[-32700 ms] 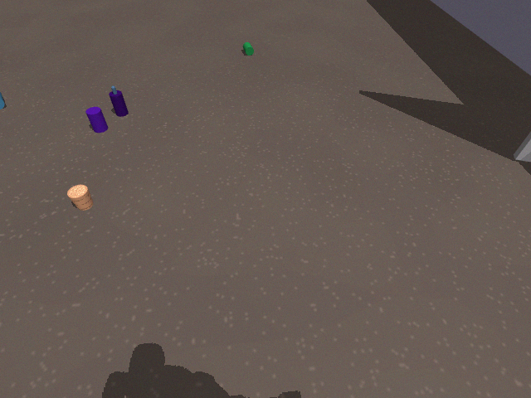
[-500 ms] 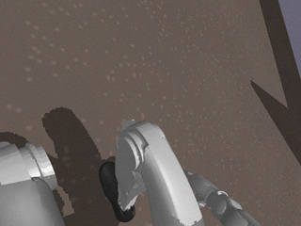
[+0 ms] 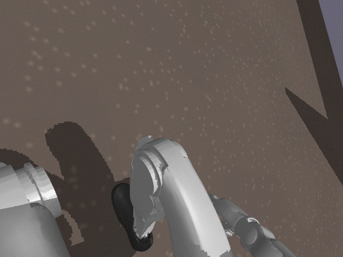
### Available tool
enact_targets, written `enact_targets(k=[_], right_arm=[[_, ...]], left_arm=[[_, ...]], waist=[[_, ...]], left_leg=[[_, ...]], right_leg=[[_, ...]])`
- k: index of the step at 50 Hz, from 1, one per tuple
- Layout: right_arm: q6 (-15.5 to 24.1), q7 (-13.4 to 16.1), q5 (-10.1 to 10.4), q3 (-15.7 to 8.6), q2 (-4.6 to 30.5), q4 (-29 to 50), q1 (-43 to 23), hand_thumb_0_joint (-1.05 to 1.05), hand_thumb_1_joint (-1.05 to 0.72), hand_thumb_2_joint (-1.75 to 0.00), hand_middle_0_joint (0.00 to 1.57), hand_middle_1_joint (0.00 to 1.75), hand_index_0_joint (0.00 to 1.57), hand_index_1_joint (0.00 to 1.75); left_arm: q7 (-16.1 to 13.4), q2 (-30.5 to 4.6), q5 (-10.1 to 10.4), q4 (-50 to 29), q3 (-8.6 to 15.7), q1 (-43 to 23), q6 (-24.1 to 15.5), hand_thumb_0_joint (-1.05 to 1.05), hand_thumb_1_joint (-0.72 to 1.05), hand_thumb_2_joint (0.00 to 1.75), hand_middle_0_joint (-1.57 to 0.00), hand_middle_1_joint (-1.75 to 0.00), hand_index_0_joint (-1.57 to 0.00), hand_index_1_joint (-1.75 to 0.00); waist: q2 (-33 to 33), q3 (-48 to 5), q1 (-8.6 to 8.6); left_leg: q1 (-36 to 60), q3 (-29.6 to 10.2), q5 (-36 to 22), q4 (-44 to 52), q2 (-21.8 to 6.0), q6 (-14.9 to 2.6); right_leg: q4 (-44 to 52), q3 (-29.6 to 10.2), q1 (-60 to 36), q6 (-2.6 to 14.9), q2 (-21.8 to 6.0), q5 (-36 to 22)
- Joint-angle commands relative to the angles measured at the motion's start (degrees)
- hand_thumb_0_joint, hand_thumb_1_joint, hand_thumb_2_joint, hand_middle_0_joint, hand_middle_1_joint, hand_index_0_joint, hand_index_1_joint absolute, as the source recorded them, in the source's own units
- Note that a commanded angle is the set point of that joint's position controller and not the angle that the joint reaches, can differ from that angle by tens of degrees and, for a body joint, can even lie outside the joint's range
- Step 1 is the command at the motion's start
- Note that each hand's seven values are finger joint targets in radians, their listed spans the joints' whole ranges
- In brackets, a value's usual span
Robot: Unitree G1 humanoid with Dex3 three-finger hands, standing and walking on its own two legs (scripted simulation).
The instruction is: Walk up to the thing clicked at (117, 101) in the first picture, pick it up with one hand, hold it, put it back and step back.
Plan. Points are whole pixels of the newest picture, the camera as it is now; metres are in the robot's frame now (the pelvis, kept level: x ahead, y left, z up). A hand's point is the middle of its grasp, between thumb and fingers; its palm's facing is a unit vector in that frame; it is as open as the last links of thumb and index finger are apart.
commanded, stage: withdraw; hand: left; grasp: from the side
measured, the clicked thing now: out of the picture +0.44 +0.37 -0.19
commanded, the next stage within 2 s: rise in 0.18 s
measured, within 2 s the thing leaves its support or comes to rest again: rests again in 0.24 s
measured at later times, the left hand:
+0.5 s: hand out of the picture +0.36 +0.46 -0.05, palm faces +0.48 -0.84 -0.25, open 17.3 cm
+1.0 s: hand out of the picture +0.24 +0.37 +0.13, palm faces +0.42 -0.77 -0.49, open 17.1 cm
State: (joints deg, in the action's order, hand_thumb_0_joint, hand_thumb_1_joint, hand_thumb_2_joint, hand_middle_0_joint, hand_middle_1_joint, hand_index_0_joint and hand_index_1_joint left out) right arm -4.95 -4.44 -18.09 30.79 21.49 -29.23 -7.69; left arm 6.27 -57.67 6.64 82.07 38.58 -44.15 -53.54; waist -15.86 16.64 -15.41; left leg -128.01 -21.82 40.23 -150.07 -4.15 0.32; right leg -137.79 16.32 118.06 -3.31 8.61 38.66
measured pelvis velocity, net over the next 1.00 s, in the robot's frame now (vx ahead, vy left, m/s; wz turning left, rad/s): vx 0.03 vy -0.02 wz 0.25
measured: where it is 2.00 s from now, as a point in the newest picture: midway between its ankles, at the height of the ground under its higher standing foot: (95, 250)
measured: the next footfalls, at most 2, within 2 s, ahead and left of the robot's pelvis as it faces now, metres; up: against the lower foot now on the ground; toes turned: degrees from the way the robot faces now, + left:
none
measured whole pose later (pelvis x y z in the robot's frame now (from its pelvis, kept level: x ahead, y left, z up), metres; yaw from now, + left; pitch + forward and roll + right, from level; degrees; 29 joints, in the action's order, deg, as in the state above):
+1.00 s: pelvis +0.03 -0.02 +0.23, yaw +14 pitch +31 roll -5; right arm -6.2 2.9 2.9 1.4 13.6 -31.3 4.8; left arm -4.8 -27.4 -1.2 24.0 19.2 -4.6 2.5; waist -0.2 -8.2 -2.1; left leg -99.1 -4.9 34.7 -102.6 -3.8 0.9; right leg -100.8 4.3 94.1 0.8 3.2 37.9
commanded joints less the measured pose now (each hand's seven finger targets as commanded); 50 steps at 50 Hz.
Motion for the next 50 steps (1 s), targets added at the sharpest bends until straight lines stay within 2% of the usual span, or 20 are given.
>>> enact_targets(k=[1,5,11,15,16,17,18,20,21,22,23,26,29,30,32,35,38,42,47,50], right_arm=[[-1.07,1.60,0.01,-8.19,20.45,-0.44,4.38,0.00,-0.89,-0.89,0.20,0.30,0.20,0.30],[-1.59,2.06,1.15,-10.58,20.23,0.30,5.47,0.00,-0.90,-0.89,0.20,0.30,0.20,0.30],[-1.56,2.38,4.89,-14.07,18.02,-0.77,8.92,0.00,-0.89,-0.89,0.20,0.30,0.20,0.30],[-0.67,2.59,7.60,-16.86,17.14,-1.15,10.75,0.00,-0.83,-0.89,0.20,0.30,0.20,0.30],[-1.42,2.57,9.41,-20.67,16.33,-2.66,12.60,0.00,-0.91,-0.90,0.20,0.30,0.20,0.30],[-1.79,2.28,10.24,-20.18,15.03,-1.65,12.40,0.00,-0.90,-0.90,0.20,0.30,0.20,0.30],[-1.95,2.28,11.20,-21.42,15.03,-2.29,13.40,0.00,-0.92,-0.91,0.20,0.30,0.20,0.30],[-2.60,2.46,12.13,-22.50,13.82,-2.62,14.66,0.00,-0.95,-0.92,0.20,0.30,0.20,0.30],[-2.94,2.66,12.83,-23.84,14.39,-2.51,15.65,0.00,-0.96,-0.92,0.20,0.30,0.20,0.30],[-3.29,2.86,13.19,-23.74,13.18,-2.52,16.30,0.00,-0.97,-0.92,0.20,0.30,0.20,0.30],[-3.64,2.86,13.71,-24.57,12.82,-2.91,16.86,0.00,-0.90,-0.90,0.20,0.30,0.20,0.30],[-4.20,3.32,14.70,-25.83,10.55,-2.76,17.01,0.00,-0.90,-0.90,0.20,0.30,0.20,0.30],[-4.15,3.40,15.69,-27.81,9.28,-2.31,16.76,0.00,-0.90,-0.90,0.20,0.30,0.20,0.30],[-4.14,3.56,16.00,-28.93,9.36,-2.73,17.71,0.00,-0.90,-0.90,0.20,0.30,0.20,0.30],[-4.22,3.46,16.97,-30.56,9.26,-1.33,17.82,0.00,-0.90,-0.90,0.20,0.30,0.20,0.30],[-3.37,3.32,18.41,-32.52,7.38,0.05,18.24,0.00,-0.90,-0.90,0.20,0.30,0.20,0.30],[-2.81,3.95,19.79,-34.43,7.92,0.96,18.36,0.00,-0.90,-0.90,0.20,0.30,0.20,0.30],[-2.11,5.80,20.99,-34.46,5.38,3.81,18.26,0.00,-0.90,-0.90,0.20,0.30,0.20,0.30],[0.53,8.67,20.79,-33.94,2.08,3.04,17.68,0.00,-0.89,-0.90,0.20,0.30,0.20,0.30],[2.29,9.86,20.50,-33.57,1.00,2.50,18.10,0.00,-0.90,-0.90,0.20,0.30,0.20,0.30]], left_arm=[[0.16,-23.49,0.76,-17.22,5.44,-13.30,-3.28,0.00,-0.61,0.02,-0.07,-0.07,-0.10,-0.04],[2.38,-26.82,-0.21,-24.23,7.86,-11.75,0.43,0.00,-0.61,0.00,-0.07,-0.06,-0.11,-0.03],[9.97,-6.79,3.21,-12.67,-2.74,2.05,12.65,0.00,-0.61,0.00,-0.06,-0.08,-0.10,-0.04],[12.47,-9.18,6.52,-28.08,-0.85,-7.79,13.92,0.00,-0.53,0.01,-0.04,0.00,-0.06,0.00],[9.06,-19.54,-4.53,-21.88,0.82,2.35,19.09,0.00,-0.46,0.04,-0.07,-0.07,-0.08,-0.06],[7.51,-16.46,-3.29,-31.73,-1.25,-7.94,20.31,0.00,-0.46,0.04,-0.06,-0.07,-0.07,-0.05],[7.02,-14.14,-3.55,-29.63,-2.03,-7.37,21.91,0.00,-0.48,0.06,-0.07,-0.09,-0.08,-0.07],[5.55,-16.22,-4.70,-36.81,-0.74,-9.30,24.38,0.00,-0.52,0.06,-0.09,-0.08,-0.09,-0.07],[4.40,-18.31,-5.67,-34.85,0.92,-3.27,26.71,0.00,-0.53,0.07,-0.09,-0.08,-0.09,-0.07],[3.30,-22.20,-6.26,-43.70,1.74,-11.15,27.33,0.00,-0.53,0.05,-0.10,-0.07,-0.10,-0.06],[2.36,-22.96,-7.23,-41.83,2.94,-7.17,28.98,0.00,-0.45,0.12,-0.06,-0.07,-0.06,-0.07],[0.29,-19.41,-8.16,-43.83,2.52,-0.94,32.86,0.00,-0.47,0.10,-0.06,-0.07,-0.06,-0.07],[-0.77,-5.22,-8.45,-34.07,-3.45,10.89,37.78,0.00,-0.47,0.10,-0.06,-0.07,-0.06,-0.07],[-1.60,-7.07,-8.51,-41.90,-2.43,7.88,38.44,0.00,-0.51,0.08,-0.06,-0.06,-0.06,-0.06],[-2.68,-2.85,-8.59,-41.93,-4.20,14.20,41.35,0.00,-0.55,0.06,-0.05,-0.05,-0.05,-0.06],[-4.01,5.08,-8.03,-53.25,-10.44,13.87,43.97,0.00,-0.52,0.07,-0.06,-0.06,-0.06,-0.06],[-6.85,2.21,-8.27,-56.84,-7.87,24.05,47.08,0.00,-0.53,0.07,-0.05,-0.06,-0.05,-0.06],[-10.24,2.80,-7.68,-71.50,-7.65,26.74,49.93,0.00,-0.48,0.10,-0.06,-0.06,-0.06,-0.06],[-13.66,9.40,-7.86,-69.65,-10.34,33.86,53.17,0.00,-0.47,0.10,-0.06,-0.06,-0.06,-0.07],[-14.51,16.58,-7.78,-66.98,-15.19,37.62,54.83,0.00,-0.51,0.08,-0.05,-0.06,-0.05,-0.06]], waist=[[41.07,-37.95,-1.45],[46.40,-42.51,0.95],[34.19,-37.08,1.15],[31.71,-41.43,2.55],[37.18,-46.31,7.55],[39.09,-47.24,6.04],[39.30,-48.24,5.50],[42.29,-51.58,7.41],[43.13,-52.76,8.57],[44.90,-54.17,9.33],[44.95,-53.96,9.93],[41.42,-53.32,11.62],[33.83,-49.79,10.73],[34.30,-51.84,11.73],[31.27,-54.51,12.39],[28.03,-59.77,11.30],[24.93,-60.72,13.89],[25.16,-64.14,15.43],[23.94,-57.93,15.00],[23.06,-54.68,13.23]], left_leg=[[28.53,5.56,-12.29,18.10,-3.83,1.03],[31.63,6.44,-13.97,20.31,-3.58,1.58],[22.53,7.54,-9.04,21.50,-2.89,0.07],[21.52,7.80,-5.84,21.38,-2.13,-0.83],[28.25,10.02,-7.61,25.26,-1.55,-0.38],[29.08,9.64,-7.68,26.28,-1.94,-0.03],[30.24,9.66,-6.51,27.49,-1.91,-0.05],[33.49,10.54,-7.71,28.76,-1.61,0.18],[35.49,10.87,-8.59,29.70,-1.71,0.19],[35.11,11.70,-8.46,30.11,-1.36,0.10],[34.94,12.36,-7.72,31.11,-1.08,-0.17],[33.54,13.93,-6.75,32.96,-0.49,-0.67],[30.83,14.36,-3.49,35.64,-0.09,-1.31],[32.30,14.51,-3.44,36.71,-0.03,-1.26],[34.41,14.52,-5.33,38.80,0.18,-1.35],[39.84,15.31,-9.29,41.55,0.39,-1.62],[43.81,15.28,-6.07,47.40,0.40,-1.95],[50.62,16.14,-5.12,55.33,0.71,-1.96],[54.81,18.81,-9.68,61.23,1.35,-2.27],[58.79,19.61,-14.54,64.31,1.68,-2.61]], right_leg=[[9.55,2.79,-16.24,4.09,0.69,-14.15],[8.96,2.11,-15.46,4.65,0.11,-14.46],[11.73,1.66,-11.36,4.36,-0.29,-10.69],[12.54,0.88,-10.22,4.31,-0.53,-8.54],[14.38,-0.84,-9.62,4.93,-1.31,-7.95],[13.90,-1.12,-7.46,5.31,-1.23,-7.89],[14.30,-1.48,-6.81,5.46,-1.45,-7.00],[14.79,-2.53,-6.95,5.71,-1.74,-7.83],[15.25,-3.30,-6.87,5.77,-2.00,-7.51],[15.77,-3.91,-7.21,6.06,-2.02,-7.41],[16.53,-4.62,-7.37,6.13,-2.26,-6.60],[19.41,-5.74,-8.50,6.14,-2.29,-5.92],[22.91,-5.96,-8.28,5.85,-2.52,-3.10],[23.67,-6.34,-7.71,6.04,-2.65,-2.76],[25.87,-6.73,-9.73,5.84,-2.94,-3.75],[30.66,-8.31,-14.87,5.49,-3.17,-7.62],[36.23,-9.73,-20.37,5.29,-3.68,-5.03],[44.44,-12.66,-31.82,5.08,-4.54,-3.74],[53.64,-15.87,-42.32,4.65,-5.26,-7.10],[58.25,-16.27,-47.38,4.45,-5.59,-12.36]])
